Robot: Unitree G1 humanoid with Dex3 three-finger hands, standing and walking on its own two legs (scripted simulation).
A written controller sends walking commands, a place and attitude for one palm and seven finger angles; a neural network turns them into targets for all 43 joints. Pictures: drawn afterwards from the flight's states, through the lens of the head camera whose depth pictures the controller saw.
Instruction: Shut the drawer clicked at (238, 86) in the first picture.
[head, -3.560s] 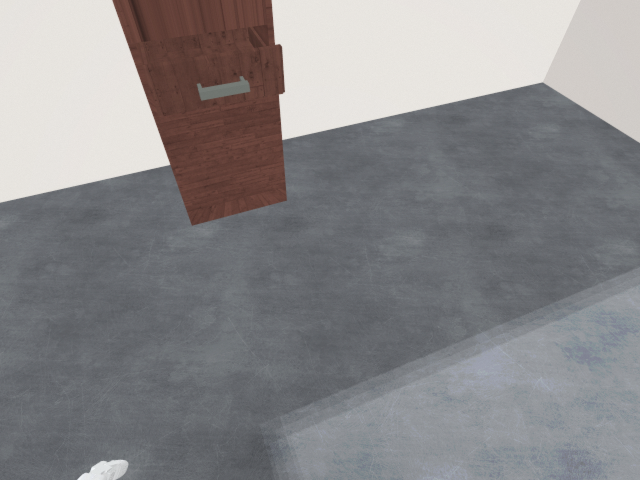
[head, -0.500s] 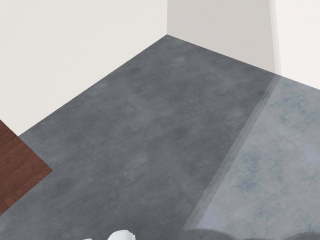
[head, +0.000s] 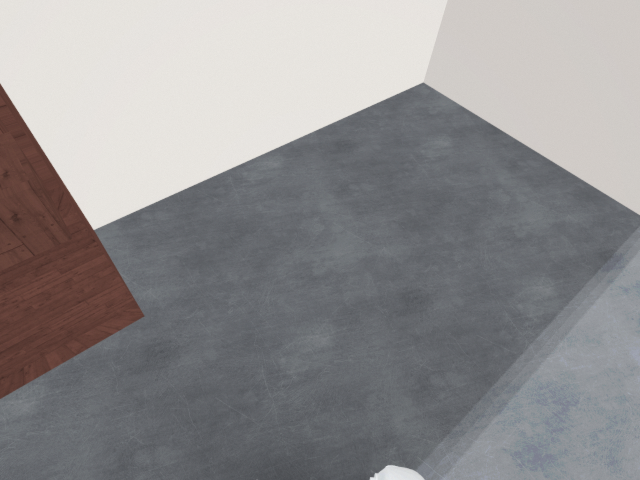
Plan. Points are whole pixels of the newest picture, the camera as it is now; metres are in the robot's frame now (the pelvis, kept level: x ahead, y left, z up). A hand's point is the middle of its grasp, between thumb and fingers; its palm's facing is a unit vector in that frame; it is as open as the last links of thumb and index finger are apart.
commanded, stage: turn to face it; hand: left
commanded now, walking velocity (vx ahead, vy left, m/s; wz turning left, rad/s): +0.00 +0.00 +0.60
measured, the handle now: out of the picture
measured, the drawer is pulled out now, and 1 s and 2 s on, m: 0.16 0.16 0.16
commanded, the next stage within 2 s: take the last steps up to it in 1.06 s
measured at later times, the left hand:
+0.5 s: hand out of the picture +0.02 +0.15 -0.15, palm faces +0.32 -0.91 -0.26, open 7.3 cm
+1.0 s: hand out of the picture -0.06 +0.19 -0.16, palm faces +0.55 -0.80 -0.26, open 7.3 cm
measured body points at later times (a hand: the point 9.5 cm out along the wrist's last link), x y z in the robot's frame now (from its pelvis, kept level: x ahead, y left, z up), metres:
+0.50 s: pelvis +0.00 -0.06 +0.00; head +0.04 -0.06 +0.45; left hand +0.00 +0.20 -0.13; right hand +0.17 -0.29 -0.15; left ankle -0.04 +0.08 -0.68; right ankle +0.02 -0.17 -0.74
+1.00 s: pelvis -0.01 -0.03 +0.00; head +0.01 -0.01 +0.45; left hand -0.09 +0.23 -0.14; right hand +0.19 -0.19 -0.14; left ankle -0.05 +0.07 -0.74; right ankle +0.06 -0.15 -0.70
